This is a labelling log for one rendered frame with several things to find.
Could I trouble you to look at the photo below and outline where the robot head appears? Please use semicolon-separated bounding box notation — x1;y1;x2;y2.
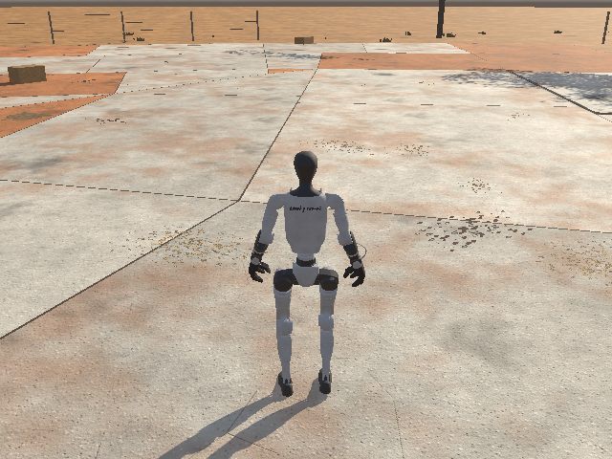
290;151;322;197

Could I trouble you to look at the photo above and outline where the robot left upper arm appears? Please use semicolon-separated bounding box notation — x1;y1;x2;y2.
258;192;286;245

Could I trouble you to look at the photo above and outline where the right robot forearm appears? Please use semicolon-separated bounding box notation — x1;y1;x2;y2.
343;230;362;269

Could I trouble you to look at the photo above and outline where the robot right upper arm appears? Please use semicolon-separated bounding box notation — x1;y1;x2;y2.
325;192;353;246

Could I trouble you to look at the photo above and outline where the left robot forearm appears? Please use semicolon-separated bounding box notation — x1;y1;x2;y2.
251;229;269;265

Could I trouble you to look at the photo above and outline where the right robot hand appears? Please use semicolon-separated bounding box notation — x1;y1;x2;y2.
343;264;365;287

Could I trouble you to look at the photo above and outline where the robot left thigh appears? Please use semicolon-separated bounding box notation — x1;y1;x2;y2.
273;267;294;336

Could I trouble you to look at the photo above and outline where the left robot hand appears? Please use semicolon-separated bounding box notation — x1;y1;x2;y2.
249;262;271;283

